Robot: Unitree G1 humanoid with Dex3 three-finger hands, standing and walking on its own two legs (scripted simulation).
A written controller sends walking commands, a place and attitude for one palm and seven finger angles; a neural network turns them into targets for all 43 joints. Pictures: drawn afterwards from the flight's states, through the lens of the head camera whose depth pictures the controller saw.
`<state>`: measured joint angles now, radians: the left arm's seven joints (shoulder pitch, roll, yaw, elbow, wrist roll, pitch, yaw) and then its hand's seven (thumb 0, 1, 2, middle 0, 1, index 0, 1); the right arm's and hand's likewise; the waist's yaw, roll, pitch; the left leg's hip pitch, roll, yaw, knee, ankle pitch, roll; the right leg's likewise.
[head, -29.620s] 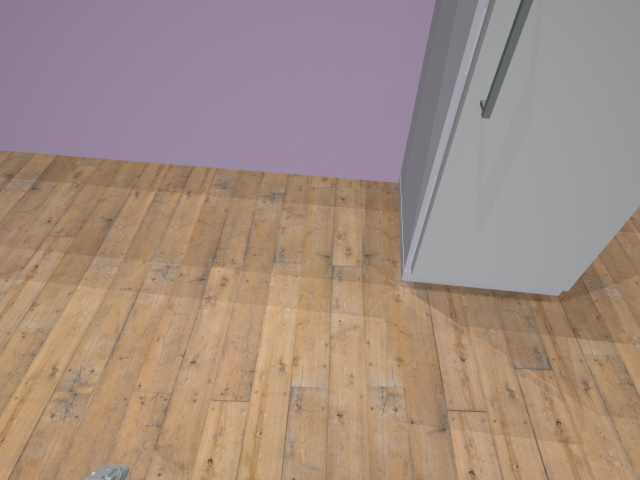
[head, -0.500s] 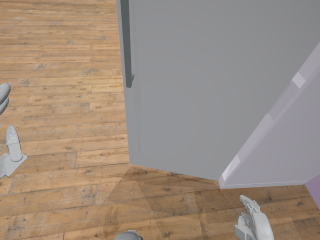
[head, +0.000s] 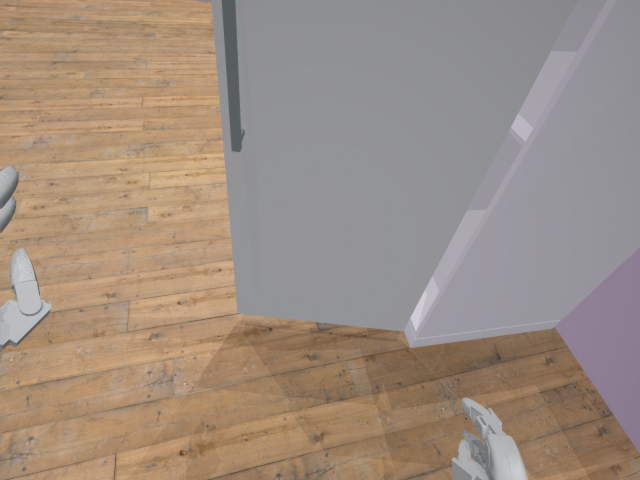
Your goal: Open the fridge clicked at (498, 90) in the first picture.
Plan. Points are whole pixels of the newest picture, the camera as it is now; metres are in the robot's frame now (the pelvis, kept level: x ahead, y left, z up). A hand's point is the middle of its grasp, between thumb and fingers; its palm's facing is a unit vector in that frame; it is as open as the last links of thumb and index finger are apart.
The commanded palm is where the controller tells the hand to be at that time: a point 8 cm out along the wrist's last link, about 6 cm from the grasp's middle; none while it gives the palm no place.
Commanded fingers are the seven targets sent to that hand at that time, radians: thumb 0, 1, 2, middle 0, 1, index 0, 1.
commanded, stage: stop stepping back and stand still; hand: left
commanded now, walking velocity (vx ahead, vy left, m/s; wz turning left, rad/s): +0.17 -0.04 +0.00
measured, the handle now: (233, 42) +0.70 +0.20 +0.22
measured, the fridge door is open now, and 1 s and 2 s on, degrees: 76 76 76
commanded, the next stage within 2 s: let the arm hang, fingers relaxed in 0.60 s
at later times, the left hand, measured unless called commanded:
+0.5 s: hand out of the picture +0.13 +0.30 +0.18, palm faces +0.49 -0.77 -0.41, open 7.4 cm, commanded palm +0.06 +0.34 +0.19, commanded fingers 0.00 0.90 0.90 -0.20 -0.30 -0.20 -0.30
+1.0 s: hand out of the picture +0.00 +0.21 -0.16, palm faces +0.11 -0.98 -0.18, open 7.0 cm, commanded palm none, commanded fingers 0.00 0.90 0.90 -0.20 -0.30 -0.20 -0.30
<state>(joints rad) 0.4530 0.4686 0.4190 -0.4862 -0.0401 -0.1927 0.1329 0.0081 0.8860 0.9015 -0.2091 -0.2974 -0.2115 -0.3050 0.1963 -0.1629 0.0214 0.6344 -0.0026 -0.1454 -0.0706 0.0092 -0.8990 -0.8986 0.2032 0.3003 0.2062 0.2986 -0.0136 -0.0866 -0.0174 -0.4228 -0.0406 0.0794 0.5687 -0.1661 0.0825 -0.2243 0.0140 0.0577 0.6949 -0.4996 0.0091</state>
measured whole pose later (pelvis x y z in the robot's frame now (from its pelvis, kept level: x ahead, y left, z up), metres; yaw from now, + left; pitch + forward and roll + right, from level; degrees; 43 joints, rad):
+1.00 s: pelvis -0.06 +0.03 +0.00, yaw +6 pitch -1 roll +1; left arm 0.25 0.16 0.01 0.83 0.00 0.05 0.02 -0.02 0.98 0.90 -0.20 -0.30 -0.21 -0.30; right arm 0.17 -0.22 0.00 0.87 -0.03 0.03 0.00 0.00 -0.90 -0.90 0.20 0.30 0.20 0.30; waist -0.03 -0.03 0.07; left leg -0.36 0.01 0.04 0.65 -0.30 0.01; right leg -0.33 -0.01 0.00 0.67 -0.32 -0.01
